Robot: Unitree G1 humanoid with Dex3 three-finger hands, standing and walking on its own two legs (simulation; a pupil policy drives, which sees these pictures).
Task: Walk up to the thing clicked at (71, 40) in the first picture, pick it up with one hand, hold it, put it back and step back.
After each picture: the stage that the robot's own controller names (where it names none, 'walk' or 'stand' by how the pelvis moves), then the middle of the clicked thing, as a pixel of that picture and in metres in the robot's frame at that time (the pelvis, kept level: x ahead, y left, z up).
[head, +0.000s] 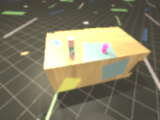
stand; (71, 48) +0.73 +0.21 -0.04
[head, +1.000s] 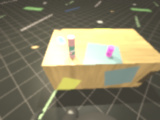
rise first; (71, 47) +0.68 +0.23 -0.02
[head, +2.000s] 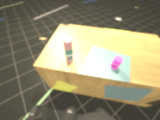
rise first; (68, 51) +0.55 +0.20 +0.00
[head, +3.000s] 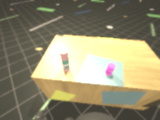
stand; (65, 61) +0.52 +0.23 -0.04
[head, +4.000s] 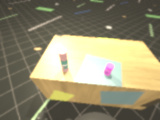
stand; (64, 61) +0.52 +0.23 -0.04
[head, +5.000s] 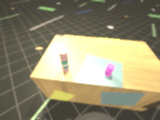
stand; (64, 61) +0.52 +0.23 -0.04
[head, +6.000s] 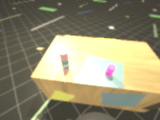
stand; (64, 61) +0.51 +0.23 -0.04
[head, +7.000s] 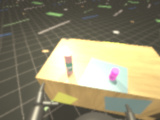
rise first; (68, 63) +0.51 +0.22 -0.04
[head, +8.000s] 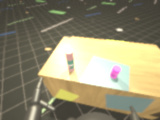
go down; (70, 61) +0.53 +0.21 -0.04
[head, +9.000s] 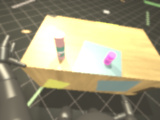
go down; (60, 47) +0.56 +0.20 +0.01
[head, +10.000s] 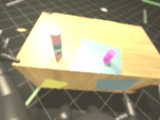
go down; (57, 45) +0.55 +0.21 +0.03
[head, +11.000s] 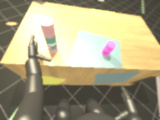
close in; (50, 38) +0.55 +0.22 +0.07
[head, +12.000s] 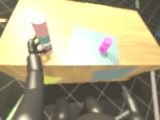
close; (44, 38) +0.54 +0.22 +0.08
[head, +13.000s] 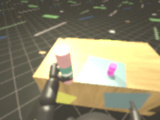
lift; (65, 67) +0.30 +0.14 +0.18
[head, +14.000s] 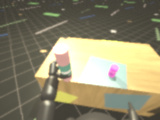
hold; (64, 65) +0.32 +0.16 +0.17
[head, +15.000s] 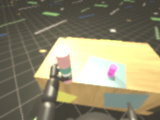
hold; (65, 68) +0.31 +0.15 +0.15
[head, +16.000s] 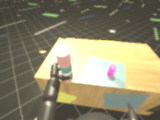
crouch; (66, 67) +0.32 +0.15 +0.16
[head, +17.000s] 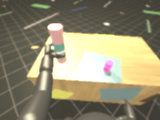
crouch; (59, 46) +0.45 +0.18 +0.19
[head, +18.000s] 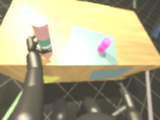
lower; (44, 40) +0.52 +0.21 +0.07
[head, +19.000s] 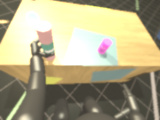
lower; (47, 44) +0.50 +0.20 +0.07
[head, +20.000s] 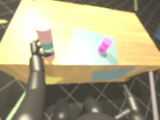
lower; (47, 44) +0.50 +0.20 +0.07
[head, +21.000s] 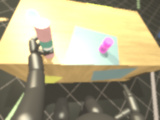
lower; (46, 42) +0.51 +0.20 +0.07
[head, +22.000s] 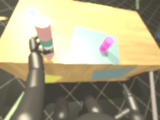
loosen; (46, 41) +0.51 +0.20 +0.08
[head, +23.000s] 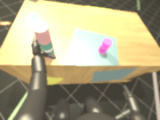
withdraw; (46, 44) +0.50 +0.21 +0.07
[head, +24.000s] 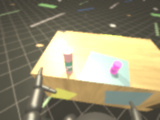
sink last; (68, 62) +0.47 +0.18 +0.01
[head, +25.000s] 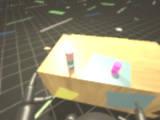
stand; (70, 61) +0.50 +0.20 +0.01
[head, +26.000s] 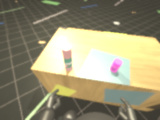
stand; (67, 59) +0.48 +0.19 +0.02
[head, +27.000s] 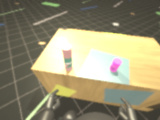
stand; (67, 58) +0.49 +0.19 +0.02
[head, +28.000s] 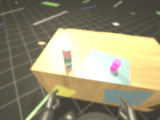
stand; (67, 59) +0.48 +0.19 +0.02
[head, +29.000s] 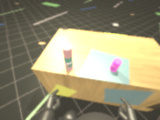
stand; (68, 58) +0.49 +0.19 +0.02
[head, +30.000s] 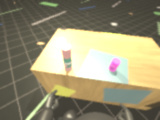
stand; (67, 58) +0.49 +0.19 +0.02
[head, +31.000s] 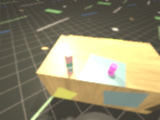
stand; (69, 63) +0.50 +0.19 -0.04
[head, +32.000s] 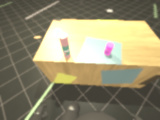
walk; (65, 47) +0.60 +0.23 -0.01
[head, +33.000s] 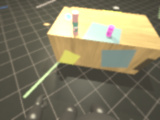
walk; (75, 24) +0.93 +0.20 -0.01
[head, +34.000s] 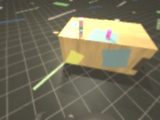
stand; (80, 28) +1.13 +0.19 -0.02
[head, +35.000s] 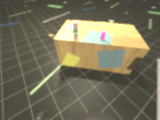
stand; (75, 30) +1.12 +0.23 -0.04
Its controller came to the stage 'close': yes
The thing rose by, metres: 0.22
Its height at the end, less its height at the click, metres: +0.00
